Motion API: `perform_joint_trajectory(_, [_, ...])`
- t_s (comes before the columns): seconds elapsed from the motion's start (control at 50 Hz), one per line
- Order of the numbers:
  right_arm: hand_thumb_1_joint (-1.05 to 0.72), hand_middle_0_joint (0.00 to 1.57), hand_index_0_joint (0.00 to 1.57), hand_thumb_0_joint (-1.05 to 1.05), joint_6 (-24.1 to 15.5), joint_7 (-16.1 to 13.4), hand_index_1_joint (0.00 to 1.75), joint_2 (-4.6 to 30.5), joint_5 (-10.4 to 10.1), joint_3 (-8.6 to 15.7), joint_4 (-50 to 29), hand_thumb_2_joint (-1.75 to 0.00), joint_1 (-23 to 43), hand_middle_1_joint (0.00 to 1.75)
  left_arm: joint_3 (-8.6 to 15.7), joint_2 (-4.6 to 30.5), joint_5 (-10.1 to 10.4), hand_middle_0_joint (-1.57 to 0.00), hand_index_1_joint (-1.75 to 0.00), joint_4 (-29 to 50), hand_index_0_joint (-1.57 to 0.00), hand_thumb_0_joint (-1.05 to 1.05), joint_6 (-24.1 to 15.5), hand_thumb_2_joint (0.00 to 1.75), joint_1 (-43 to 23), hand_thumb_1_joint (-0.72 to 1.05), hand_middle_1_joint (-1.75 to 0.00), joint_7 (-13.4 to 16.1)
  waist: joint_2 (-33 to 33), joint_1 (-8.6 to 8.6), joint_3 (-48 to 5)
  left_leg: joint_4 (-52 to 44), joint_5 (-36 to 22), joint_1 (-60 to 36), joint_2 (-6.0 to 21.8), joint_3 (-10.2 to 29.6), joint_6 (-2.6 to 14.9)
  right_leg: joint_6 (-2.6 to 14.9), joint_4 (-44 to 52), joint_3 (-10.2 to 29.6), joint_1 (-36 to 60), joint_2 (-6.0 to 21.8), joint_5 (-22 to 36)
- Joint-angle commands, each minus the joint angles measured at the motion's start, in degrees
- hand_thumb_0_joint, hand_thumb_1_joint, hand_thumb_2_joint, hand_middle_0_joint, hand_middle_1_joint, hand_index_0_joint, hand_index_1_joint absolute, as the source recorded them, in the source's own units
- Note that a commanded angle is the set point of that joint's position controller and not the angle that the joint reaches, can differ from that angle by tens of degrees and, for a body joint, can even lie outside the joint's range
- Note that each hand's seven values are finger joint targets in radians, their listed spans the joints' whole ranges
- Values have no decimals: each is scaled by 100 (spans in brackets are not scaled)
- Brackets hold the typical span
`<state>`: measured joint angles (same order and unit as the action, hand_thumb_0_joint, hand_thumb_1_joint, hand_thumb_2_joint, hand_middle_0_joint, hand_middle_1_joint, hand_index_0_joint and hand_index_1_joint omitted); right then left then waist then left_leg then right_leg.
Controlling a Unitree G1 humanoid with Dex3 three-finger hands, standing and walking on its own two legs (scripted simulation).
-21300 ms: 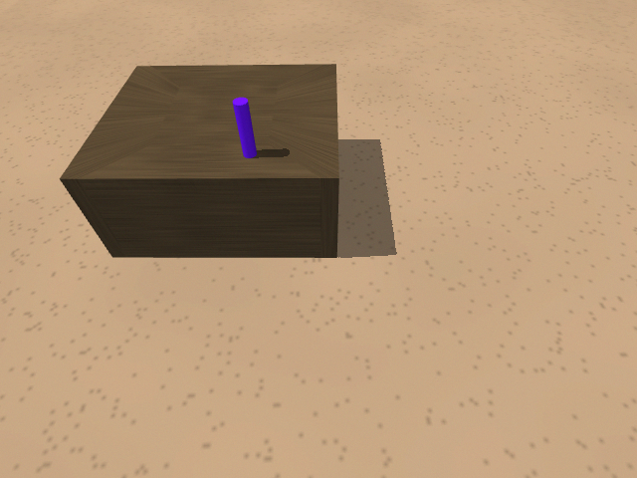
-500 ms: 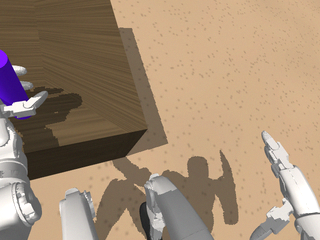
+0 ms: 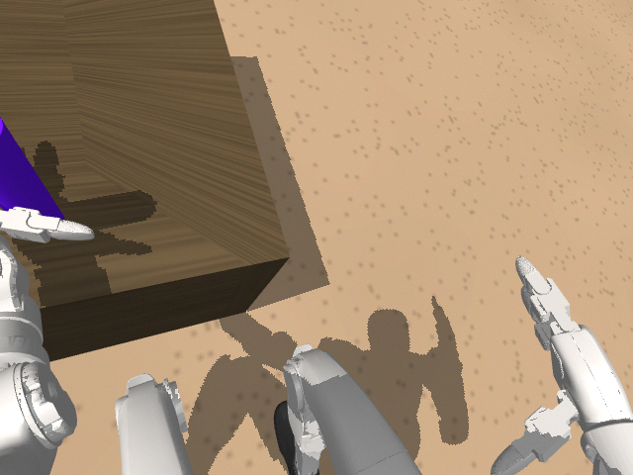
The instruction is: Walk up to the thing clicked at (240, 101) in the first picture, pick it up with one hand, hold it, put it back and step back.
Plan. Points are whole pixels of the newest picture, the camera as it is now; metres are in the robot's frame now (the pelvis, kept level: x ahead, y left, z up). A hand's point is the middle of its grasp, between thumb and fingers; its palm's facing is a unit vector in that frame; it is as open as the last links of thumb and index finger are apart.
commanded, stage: withdraw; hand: left
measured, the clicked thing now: (14, 185) +0.49 +0.24 -0.05
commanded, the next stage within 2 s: rise in 0.20 s
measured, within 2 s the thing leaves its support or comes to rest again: neither
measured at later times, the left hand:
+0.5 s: hand out of the picture +0.49 +0.32 +0.09, palm faces +0.34 -0.92 -0.20, open 17.4 cm
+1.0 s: hand out of the picture +0.32 +0.25 +0.09, palm faces +0.23 -0.93 -0.29, open 17.5 cm
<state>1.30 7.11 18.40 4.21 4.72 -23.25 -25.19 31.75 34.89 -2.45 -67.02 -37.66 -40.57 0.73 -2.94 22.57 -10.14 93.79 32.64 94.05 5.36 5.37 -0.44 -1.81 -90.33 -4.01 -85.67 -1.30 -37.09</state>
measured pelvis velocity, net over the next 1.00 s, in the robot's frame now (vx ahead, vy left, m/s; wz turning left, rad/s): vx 0.05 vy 0.00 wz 0.07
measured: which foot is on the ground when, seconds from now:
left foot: down 0.00-1.00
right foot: down 0.00-1.00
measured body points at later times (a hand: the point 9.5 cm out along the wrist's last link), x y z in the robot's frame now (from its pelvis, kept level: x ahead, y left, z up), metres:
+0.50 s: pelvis +0.02 +0.01 +0.09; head +0.15 +0.07 +0.52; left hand +0.47 +0.37 +0.10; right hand +0.19 -0.25 +0.11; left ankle +0.07 +0.12 -0.53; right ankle +0.04 -0.14 -0.53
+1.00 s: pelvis +0.05 +0.00 +0.16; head +0.10 +0.03 +0.60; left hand +0.31 +0.30 +0.11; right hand +0.22 -0.22 +0.12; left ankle +0.07 +0.12 -0.53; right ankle +0.04 -0.14 -0.53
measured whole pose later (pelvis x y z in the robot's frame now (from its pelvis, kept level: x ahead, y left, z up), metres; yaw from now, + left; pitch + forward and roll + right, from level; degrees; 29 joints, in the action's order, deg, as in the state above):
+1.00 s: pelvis +0.05 +0.00 +0.16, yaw +4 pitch +13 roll -2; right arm 8.7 -2.5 12.6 -2.9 -2.2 5.8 -22.8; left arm 9.2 18.2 0.5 -33.1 -0.6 -4.1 4.8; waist -0.9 3.1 -6.8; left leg 53.2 22.8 43.1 3.7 -0.4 -0.5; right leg -1.8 -50.6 -0.9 -37.2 0.6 -26.0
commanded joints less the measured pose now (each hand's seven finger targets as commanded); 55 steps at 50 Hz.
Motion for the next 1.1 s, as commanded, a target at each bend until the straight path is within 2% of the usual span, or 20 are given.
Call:
perform_joint_trajectory(0.0, [51, 5, 5, 0, -208, -188, 5, 1103, -46, 963, -801, -6, -426, 5, 323, 1978, 179, -7, -5, 1716, -8, 0, -263, 2, -2185, -61, -5, -154, 2879, -466, -3545, -1278, -1623, -4091, -248, -53, 16, 317, 1205, 208, 1294, -171, 1683])
perform_joint_trajectory(0.14, [51, 5, 5, 0, -57, -372, 5, 1023, -135, 785, -237, -6, -337, 5, 183, 1948, 354, -7, -2, 1867, -8, 0, 484, 0, -2149, -61, -3, -598, 2806, -677, -3101, -1882, -2137, -4856, -177, 5, -48, 355, 1637, 45, 1446, -205, 1799])
perform_joint_trajectory(0.18, [52, 5, 5, 0, -37, -397, 5, 883, -145, 587, -84, -5, -218, 5, -40, 1569, 455, -7, -1, 1691, -8, 0, 697, 0, -2095, -61, -2, -710, 2534, -725, -2794, -2081, -1968, -4786, -165, 9, -24, 343, 1837, 34, 1564, -196, 1748])
perform_joint_trajectory(0.22, [53, 5, 5, 0, -31, -463, 5, 846, -178, 499, -15, -5, -150, 5, -189, 1407, 511, -7, 0, 1418, -8, 0, 852, 0, -2114, -61, -2, -786, 2172, -594, -2552, -2211, -1648, -4578, -169, -36, 34, 310, 2088, 75, 1801, -187, 1714])
perform_joint_trajectory(0.26, [54, 5, 5, 0, -17, -516, 5, 883, -201, 502, 62, -5, -119, 5, -258, 1338, 538, -6, 0, 1182, -8, 0, 970, 0, -1935, -61, -1, -827, 1836, -620, -2333, -2357, -1390, -4475, -174, -81, 77, 296, 2301, 118, 1966, -183, 1617])
perform_joint_trajectory(0.3, [57, 5, 5, 0, -15, -551, 5, 834, -219, 401, 182, -5, -109, 5, -256, 1176, 636, -4, -3, 1060, -5, 0, 1022, 6, -1858, -53, -3, -899, 1528, -668, -2339, -2458, -1699, -4563, -173, -70, 103, 294, 2392, 54, 2119, -199, 1858])
perform_joint_trajectory(0.32, [49, 6, 6, 0, 77, -582, 5, 1062, -312, 579, -133, -6, -436, 5, -239, 2054, -44, -7, -4, 430, -7, 0, 1517, 4, -1359, -58, -4, -557, 1813, -927, -2686, -2780, -2016, -5368, -219, -141, 34, 307, 2620, 19, 2616, -184, 2004])
perform_joint_trajectory(0.34, [49, 6, 5, 0, 193, -574, 5, 984, -336, 521, 126, -6, -477, 5, -293, 1856, 68, -7, -6, 812, -7, 0, 1700, 6, -1849, -59, -6, -412, 1817, -874, -2613, -2831, -2278, -5424, -177, -125, 3, 326, 2637, 11, 2572, -222, 2159])
perform_joint_trajectory(0.38, [45, 5, 5, 0, 347, -560, 5, 854, -350, 518, 565, -8, -486, 5, -363, 1970, -28, -7, -6, 1222, -7, 0, 1952, 8, -2306, -51, -6, -264, 2043, -971, -2723, -2966, -2410, -5680, -191, -158, -4, 326, 2788, 53, 2659, -202, 2247])
perform_joint_trajectory(0.44, [27, 13, 13, 0, 434, -565, 13, 783, -401, 407, 1034, -18, -127, 13, -53, 2740, -206, -6, -7, 1382, -6, 0, 2297, 12, -2296, -44, -7, 83, 2016, -1272, -2807, -3140, -2503, -5807, -223, -224, 51, 312, 2982, 93, 3061, -175, 2336])
perform_joint_trajectory(0.5, [3, 14, 14, 0, 510, -550, 20, 438, -395, -50, 939, -42, 222, 20, -332, 2275, -247, -6, -7, 1319, -6, 0, 2448, 11, -2191, -45, -7, 258, 1793, -1326, -2769, -3355, -2749, -5917, -227, -296, 60, 272, 3233, 128, 3622, -154, 2655])
perform_joint_trajectory(0.54, [-13, 15, 15, 0, 475, -566, 21, 163, -408, -422, 867, -58, 605, 21, -671, 1695, -254, -6, -7, 1076, -6, 0, 2525, 11, -2010, -45, -7, 303, 1628, -1382, -2553, -3554, -2549, -5874, -245, -352, 57, 251, 3450, 152, 3824, -140, 2570])
perform_joint_trajectory(0.58, [-29, 15, 15, 0, 469, -606, 22, 83, -417, -631, 731, -63, 780, 22, -784, 1529, -259, -6, -7, 839, -6, 0, 2595, 10, -1601, -48, -7, 349, 1336, -1449, -2510, -3732, -2435, -5847, -254, -409, 72, 218, 3652, 175, 4177, -118, 2574])
perform_joint_trajectory(0.6, [-37, 16, 16, 0, 492, -630, 23, 137, -413, -603, 767, -66, 679, 23, -755, 1578, -252, -6, -6, 945, -5, 0, 2622, 9, -1466, -50, -6, 376, 1293, -1489, -2593, -3801, -2481, -5876, -266, -446, 68, 210, 3738, 181, 4377, -113, 2671])
perform_joint_trajectory(0.62, [-45, 16, 16, 0, 523, -642, 24, 200, -418, -542, 892, -68, 531, 24, -873, 1384, -244, -5, -6, 648, -5, 0, 2698, 8, -1024, -50, -6, 380, 1278, -1501, -2279, -3900, -2466, -5944, -262, -456, 40, 222, 3790, 156, 4315, -113, 2627])
perform_joint_trajectory(0.7, [-66, 18, 18, 0, 593, -727, 26, 456, -517, -115, 1514, -76, -69, 26, -1402, 583, -33, -5, -5, 1237, -5, 0, 2992, 5, -267, -56, -5, 288, 1139, -1435, -1817, -4205, -2601, -6502, -229, -450, 10, 264, 4088, 75, 4159, -137, 2681])
perform_joint_trajectory(0.78, [-77, 19, 19, 0, 513, -773, 28, 279, -673, -189, 1869, -83, 116, 28, -1698, 132, 159, -5, -5, 2457, -5, 0, 3262, 5, 543, -57, -5, 276, 1066, -1682, -1387, -4598, -2181, -6564, -261, -496, -15, 270, 4384, 95, 4395, -93, 2390])
perform_joint_trajectory(0.92, [-87, 20, 20, 0, 392, -1007, 30, -54, -696, -424, 1837, -89, 517, 30, -1860, -249, 321, -5, -5, 4831, -5, 0, 3332, 5, 2281, -56, -5, 541, 1109, -2127, -1359, -4870, -2404, -6737, -343, -629, -24, 237, 4531, 206, 5333, 52, 2687])
perform_joint_trajectory(1.04, [-88, 20, 20, 0, 373, -1177, 30, -52, -643, -302, 2087, -89, 347, 30, -2361, -1051, 417, -5, -5, 6087, -5, 0, 3412, 4, 3832, -58, -5, 649, 1050, -2179, -1186, -4996, -2461, -7011, -329, -672, -35, 238, 4585, 194, 5461, 74, 2702])
perform_joint_trajectory(1.08, [-89, 20, 20, 0, 360, -1210, 30, -25, -649, -227, 2044, -90, 324, 30, -2744, -1551, 447, -5, -5, 6033, -5, 0, 3514, 4, 4820, -59, -5, 626, 707, -2126, -813, -4995, -2496, -6879, -348, -728, -2, 195, 4640, 177, 5444, 65, 2801])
